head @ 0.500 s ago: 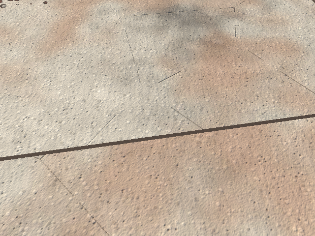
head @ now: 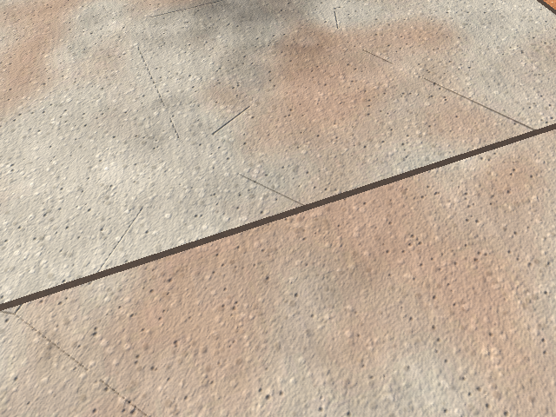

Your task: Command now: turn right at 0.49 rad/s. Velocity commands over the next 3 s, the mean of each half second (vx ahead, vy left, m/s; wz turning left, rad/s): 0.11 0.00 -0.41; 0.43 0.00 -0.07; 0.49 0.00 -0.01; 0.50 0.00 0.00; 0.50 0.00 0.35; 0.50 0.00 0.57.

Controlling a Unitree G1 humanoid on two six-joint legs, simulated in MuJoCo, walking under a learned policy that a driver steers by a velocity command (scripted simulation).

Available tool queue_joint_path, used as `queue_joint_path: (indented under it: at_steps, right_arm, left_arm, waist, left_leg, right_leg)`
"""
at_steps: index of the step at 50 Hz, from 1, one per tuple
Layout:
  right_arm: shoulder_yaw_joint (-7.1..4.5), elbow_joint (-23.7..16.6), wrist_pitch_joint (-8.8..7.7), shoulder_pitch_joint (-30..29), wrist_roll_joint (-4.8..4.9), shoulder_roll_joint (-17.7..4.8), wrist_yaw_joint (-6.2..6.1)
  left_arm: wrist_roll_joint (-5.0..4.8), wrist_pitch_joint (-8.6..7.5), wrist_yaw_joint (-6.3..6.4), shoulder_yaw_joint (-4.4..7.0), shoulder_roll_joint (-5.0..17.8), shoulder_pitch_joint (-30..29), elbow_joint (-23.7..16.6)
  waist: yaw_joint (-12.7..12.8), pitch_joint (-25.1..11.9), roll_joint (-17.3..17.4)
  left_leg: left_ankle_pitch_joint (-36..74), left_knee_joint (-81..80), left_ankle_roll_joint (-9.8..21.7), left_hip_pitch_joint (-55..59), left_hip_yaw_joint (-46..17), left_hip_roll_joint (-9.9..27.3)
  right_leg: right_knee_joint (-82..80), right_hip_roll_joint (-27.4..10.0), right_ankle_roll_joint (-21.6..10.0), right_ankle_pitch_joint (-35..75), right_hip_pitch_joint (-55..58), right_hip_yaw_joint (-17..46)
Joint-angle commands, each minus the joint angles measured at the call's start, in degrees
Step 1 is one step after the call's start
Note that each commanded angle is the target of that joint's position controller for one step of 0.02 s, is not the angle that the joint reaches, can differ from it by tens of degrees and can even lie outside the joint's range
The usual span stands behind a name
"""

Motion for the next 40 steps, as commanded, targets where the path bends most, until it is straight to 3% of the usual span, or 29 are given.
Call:
queue_joint_path:
  at_steps: [1, 2, 3, 4, 5, 7, 10, 12, 14, 16, 21, 23, 25, 26, 27, 28, 29, 30, 31, 34, 37, 40]
  right_arm:
    - [-0.67, -6.8, -0.5, -6.3, -0.64, -4.3, -0.07]
    - [-1.13, -6.4, -0.61, -5.4, 0.16, -5.6, -0.17]
    - [-1.67, -4.9, -0.68, -3.8, 0.07, -6.6, -0.55]
    - [-1.98, -4.2, -0.73, -3.6, -0.32, -7.4, -1.0]
    - [-2.06, -4.0, -0.94, -3.4, -0.51, -7.2, -0.91]
    - [-1.8, -3.9, -1.54, -2.8, -0.11, -5.5, -0.4]
    - [-1.48, -4.4, -1.94, -4.0, 0.19, -4.4, -0.19]
    - [-1.41, -4.4, -2.01, -4.2, 0.32, -4.4, -0.01]
    - [-1.25, -4.1, -2.32, -4.2, 0.47, -4.4, 0.71]
    - [-1.01, -4.6, -3.08, -5.8, 0.55, -4.5, 1.5]
    - [-0.26, -4.3, -6.23, -5.9, 0.88, -4.7, 3.5]
    - [-0.01, -3.6, -7.22, -4.6, 1.22, -4.7, 4.01]
    - [0.08, -1.7, -7.99, -0.2, 1.19, -4.4, 4.22]
    - [-0.1, -0.5, -8.17, 3.2, 1.08, -4.8, 4.08]
    - [-0.42, 1.1, -8.29, 8.8, 0.87, -6.3, 3.78]
    - [-0.78, 2.2, -8.17, 14.2, 0.33, -9.1, 3.42]
    - [-2.03, 3.9, -8.17, 17.7, -0.31, -13.6, 4.02]
    - [-1.06, 2.7, -8.54, 15.1, 0.3, -9.7, 4.14]
    - [-0.28, 1.6, -8.61, 12.9, 0.59, -7.0, 4.1]
    - [0.58, 0.5, -8.0, 11.7, 0.35, -5.7, 4.03]
    - [0.68, 1.1, -7.45, 13.4, 0.27, -6.1, 3.56]
    - [0.6, 1.5, -7.09, 15.6, 0.45, -7.3, 3.25]
  left_arm:
    - [3.19, -2.82, -0.24, 2.47, 13.9, 6.0, -4.0]
    - [2.25, -4.06, 0.07, 2.15, 12.5, 2.9, -4.6]
    - [0.74, -4.51, 0.63, 2.01, 11.1, -0.2, -5.3]
    - [-0.23, -4.5, 1.15, 1.55, 9.5, -2.0, -5.8]
    - [-0.42, -4.3, 1.58, 1.19, 8.6, -1.8, -5.9]
    - [-0.29, -4.08, 2.18, 1.02, 7.9, 0.8, -5.7]
    - [-0.6, -3.83, 2.7, 1.24, 8.3, 2.7, -5.6]
    - [-0.57, -3.53, 2.92, 1.31, 8.5, 2.5, -5.8]
    - [-0.68, -3.55, 2.96, 1.08, 7.6, 2.6, -5.5]
    - [-0.43, -3.79, 2.87, 0.96, 7.8, 2.7, -4.9]
    - [0.01, -4.63, 2.14, 0.66, 8.1, 4.2, -3.6]
    - [-0.19, -4.87, 1.78, 0.53, 8.1, 3.9, -3.8]
    - [-0.52, -4.87, 1.47, 0.1, 7.3, 2.9, -4.2]
    - [-0.43, -5.0, 1.32, -0.34, 6.0, 2.4, -4.5]
    - [-0.28, -5.33, 1.16, -1.13, 3.4, 0.9, -5.3]
    - [-0.42, -5.91, 0.86, -2.06, -0.3, 0.7, -5.9]
    - [-1.48, -6.89, 1.01, -1.38, 2.4, -1.2, -8.6]
    - [-1.72, -7.62, 0.91, -0.41, 6.6, -1.5, -8.1]
    - [-1.69, -8.02, 0.46, -0.13, 7.1, -0.6, -7.2]
    - [-0.57, -8.47, -0.14, -0.21, 4.7, -3.2, -7.7]
    - [-0.2, -8.46, -0.39, -1.13, 1.4, -7.0, -9.2]
    - [-0.57, -8.58, -0.91, -2.08, -0.6, -11.4, -10.7]
  waist:
    - [3.1, -8.1, -14.8]
    - [1.1, -6.2, -11.7]
    - [-0.3, -5.1, -8.6]
    - [-0.7, -5.0, -8.1]
    - [-0.8, -5.8, -8.1]
    - [-0.4, -8.0, -7.5]
    - [0.4, -7.9, -7.5]
    - [0.5, -7.4, -8.4]
    - [1.2, -7.3, -9.1]
    - [2.2, -5.0, -11.1]
    - [3.5, -3.0, -10.1]
    - [2.7, -2.5, -9.7]
    - [-0.2, -2.9, -8.3]
    - [-1.8, -3.7, -7.4]
    - [-4.3, -5.0, -4.4]
    - [-5.0, -6.6, 5.3]
    - [-5.2, -2.8, 13.4]
    - [-4.7, 1.2, 7.2]
    - [-3.8, 2.0, 6.0]
    - [-3.5, 1.5, 4.5]
    - [-4.4, 1.2, 4.4]
    - [-5.8, 1.6, 4.2]
  left_leg:
    - [-17.6, 26.8, 0.0, -17.8, -8.5, -6.9]
    - [-12.3, 27.8, 1.0, -18.8, -9.9, -5.8]
    - [-6.7, 26.2, 1.2, -19.2, -10.1, -4.6]
    - [-3.2, 24.5, 1.1, -18.9, -10.5, -4.0]
    - [-1.0, 24.3, 0.7, -16.7, -10.4, -4.5]
    - [1.9, 22.9, 0.2, -15.4, -10.2, -5.9]
    - [3.4, 16.3, -0.8, -16.4, -10.9, -6.8]
    - [4.2, 11.7, -1.5, -15.6, -11.1, -6.9]
    - [6.7, 6.0, -1.6, -12.6, -10.5, -6.1]
    - [7.1, 1.9, -1.4, -10.6, -9.3, -5.8]
    - [5.7, -7.1, 1.3, -5.0, -7.2, -5.8]
    - [6.5, -10.9, 3.0, -1.4, -6.2, -6.3]
    - [10.7, -17.4, 4.7, 7.0, -4.6, -7.1]
    - [10.7, -18.6, 5.5, 12.4, -5.5, -6.3]
    - [8.3, -19.9, 7.3, 19.7, -10.4, -1.6]
    - [0.4, -24.9, 11.0, 27.3, -23.1, 6.8]
    - [-9.5, -30.7, 18.3, 28.4, -40.9, 15.4]
    - [-14.5, -31.2, 19.1, 27.0, -40.6, 15.7]
    - [-12.4, -31.4, 17.0, 26.9, -35.8, 12.6]
    - [1.8, -33.2, 14.2, 24.0, -25.5, 8.3]
    - [15.5, -34.3, 13.9, 19.9, -16.8, 4.7]
    - [20.8, -34.4, 13.0, 15.0, -11.5, 2.8]
  right_leg:
    - [-22.4, -21.9, -18.5, 25.8, 11.3, 36.3]
    - [-21.7, -18.9, -15.6, 21.1, 11.1, 31.3]
    - [-20.8, -15.6, -11.6, 17.2, 11.2, 26.8]
    - [-20.1, -14.3, -9.4, 17.8, 11.4, 24.9]
    - [-19.8, -12.9, -8.7, 20.9, 11.0, 23.2]
    - [-19.4, -12.0, -9.0, 25.2, 13.6, 22.1]
    - [-19.5, -11.6, -9.4, 23.8, 17.2, 23.3]
    - [-19.9, -11.4, -9.4, 20.0, 17.4, 24.0]
    - [-23.1, -10.2, -9.4, 2.7, 15.4, 24.6]
    - [-26.0, -10.2, -9.9, -7.0, 12.7, 26.5]
    - [-26.4, -10.8, -10.4, -9.3, 11.8, 27.9]
    - [-25.8, -10.4, -10.3, -9.8, 10.3, 28.3]
    - [-23.4, -8.4, -9.1, -10.2, 6.2, 27.3]
    - [-20.9, -6.8, -8.0, -9.8, 3.2, 26.4]
    - [-13.7, -4.2, -5.9, -9.1, -2.6, 22.8]
    - [2.6, 2.7, -2.3, -10.4, -11.6, 12.7]
    - [12.2, 5.3, -1.0, -17.2, -24.6, 7.3]
    - [18.8, 0.6, -0.5, -14.2, -29.7, 9.4]
    - [21.0, -1.3, -0.1, -8.6, -30.7, 9.0]
    - [19.0, -5.0, 1.7, 2.0, -29.0, 5.8]
    - [10.5, -4.7, 4.0, 9.8, -24.2, 2.3]
    - [-1.0, -2.9, 4.4, 16.8, -15.7, 0.0]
